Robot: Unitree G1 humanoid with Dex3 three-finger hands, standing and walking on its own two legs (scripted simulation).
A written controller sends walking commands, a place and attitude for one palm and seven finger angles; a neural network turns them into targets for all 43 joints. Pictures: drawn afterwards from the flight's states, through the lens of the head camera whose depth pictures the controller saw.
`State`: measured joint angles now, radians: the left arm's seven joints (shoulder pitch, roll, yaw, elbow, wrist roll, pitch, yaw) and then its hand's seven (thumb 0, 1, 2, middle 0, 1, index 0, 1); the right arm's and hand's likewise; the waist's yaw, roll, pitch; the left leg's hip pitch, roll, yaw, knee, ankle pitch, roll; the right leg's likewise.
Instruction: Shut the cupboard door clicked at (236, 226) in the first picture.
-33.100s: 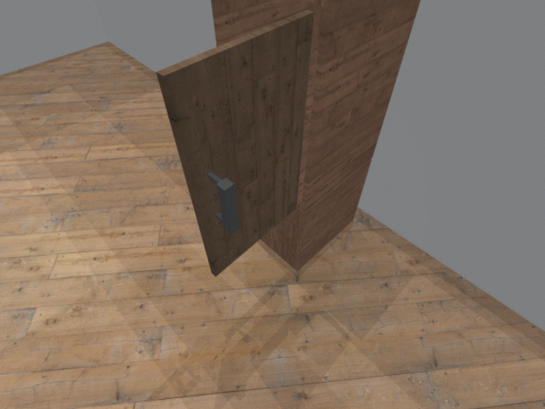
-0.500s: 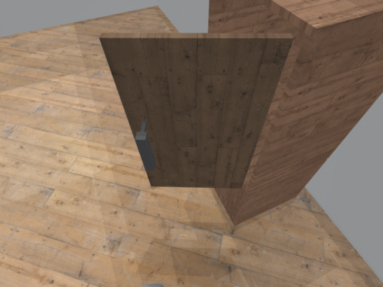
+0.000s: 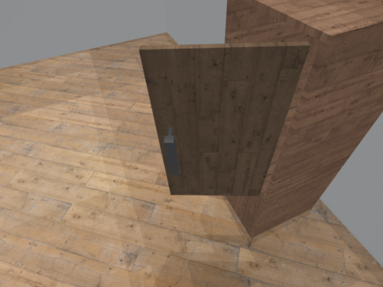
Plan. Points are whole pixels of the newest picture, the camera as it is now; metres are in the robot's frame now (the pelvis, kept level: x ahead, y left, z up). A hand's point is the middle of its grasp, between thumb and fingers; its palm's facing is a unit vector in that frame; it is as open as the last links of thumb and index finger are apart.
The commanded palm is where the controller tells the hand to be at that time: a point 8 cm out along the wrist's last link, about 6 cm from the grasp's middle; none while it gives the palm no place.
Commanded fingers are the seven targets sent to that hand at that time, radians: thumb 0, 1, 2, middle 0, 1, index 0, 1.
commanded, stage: come to a stop and stand still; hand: left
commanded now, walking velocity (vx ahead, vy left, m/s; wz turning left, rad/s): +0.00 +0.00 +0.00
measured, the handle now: (172, 151) +0.48 +0.11 -0.03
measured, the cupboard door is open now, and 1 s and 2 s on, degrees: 64 64 64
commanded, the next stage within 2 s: look again from close up in 0.24 s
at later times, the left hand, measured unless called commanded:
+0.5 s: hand out of the picture +0.04 +0.18 -0.15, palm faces -0.01 -0.97 -0.23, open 7.3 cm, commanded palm none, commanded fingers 0.00 0.90 0.90 -0.20 -0.30 -0.20 -0.30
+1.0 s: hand out of the picture +0.02 +0.14 -0.16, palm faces +0.03 -0.98 -0.20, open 7.3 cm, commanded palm none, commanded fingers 0.00 0.90 0.90 -0.20 -0.30 -0.20 -0.30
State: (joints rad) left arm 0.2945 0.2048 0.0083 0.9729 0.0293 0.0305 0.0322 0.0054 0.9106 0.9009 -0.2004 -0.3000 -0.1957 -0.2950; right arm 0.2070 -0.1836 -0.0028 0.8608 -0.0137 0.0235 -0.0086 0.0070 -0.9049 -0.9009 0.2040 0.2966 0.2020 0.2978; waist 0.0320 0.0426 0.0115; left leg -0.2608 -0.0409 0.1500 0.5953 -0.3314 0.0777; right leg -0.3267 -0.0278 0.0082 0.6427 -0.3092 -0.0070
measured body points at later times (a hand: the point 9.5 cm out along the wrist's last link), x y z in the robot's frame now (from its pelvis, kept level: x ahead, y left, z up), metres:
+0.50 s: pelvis +0.01 +0.00 +0.02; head +0.03 -0.02 +0.47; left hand +0.04 +0.23 -0.13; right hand -0.01 -0.22 -0.15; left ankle +0.00 +0.07 -0.72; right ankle +0.02 -0.12 -0.72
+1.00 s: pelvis +0.03 -0.03 +0.02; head +0.05 -0.04 +0.47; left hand +0.02 +0.19 -0.14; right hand +0.04 -0.25 -0.15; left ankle +0.00 +0.07 -0.72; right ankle +0.02 -0.12 -0.72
